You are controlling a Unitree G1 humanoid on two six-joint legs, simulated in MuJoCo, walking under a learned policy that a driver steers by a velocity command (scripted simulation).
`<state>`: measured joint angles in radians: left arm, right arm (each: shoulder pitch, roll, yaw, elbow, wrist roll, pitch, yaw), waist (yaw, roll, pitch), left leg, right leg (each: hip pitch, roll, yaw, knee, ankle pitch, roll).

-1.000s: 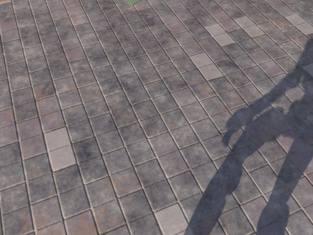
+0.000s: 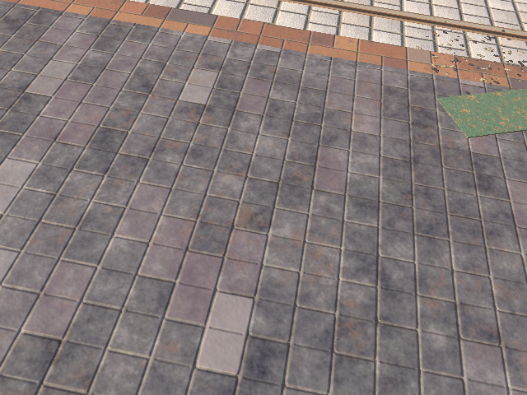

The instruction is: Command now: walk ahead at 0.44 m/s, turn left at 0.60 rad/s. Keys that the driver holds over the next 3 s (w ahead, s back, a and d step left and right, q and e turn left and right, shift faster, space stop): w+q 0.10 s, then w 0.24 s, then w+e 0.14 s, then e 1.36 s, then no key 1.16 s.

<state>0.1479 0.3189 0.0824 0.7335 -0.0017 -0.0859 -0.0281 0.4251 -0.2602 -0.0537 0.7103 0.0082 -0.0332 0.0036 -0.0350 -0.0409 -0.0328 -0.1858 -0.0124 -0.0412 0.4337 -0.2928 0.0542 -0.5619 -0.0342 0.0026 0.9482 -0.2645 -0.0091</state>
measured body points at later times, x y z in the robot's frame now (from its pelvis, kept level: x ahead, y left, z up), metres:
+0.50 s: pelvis +0.27 -0.03 +0.00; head +0.30 -0.03 +0.45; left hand +0.32 +0.25 -0.12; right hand +0.43 -0.28 -0.11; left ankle +0.24 +0.11 -0.67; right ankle +0.30 -0.12 -0.75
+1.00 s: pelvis +0.43 +0.03 -0.01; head +0.47 +0.03 +0.44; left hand +0.60 +0.30 -0.12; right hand +0.55 -0.26 -0.10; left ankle +0.51 +0.13 -0.75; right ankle +0.43 -0.11 -0.69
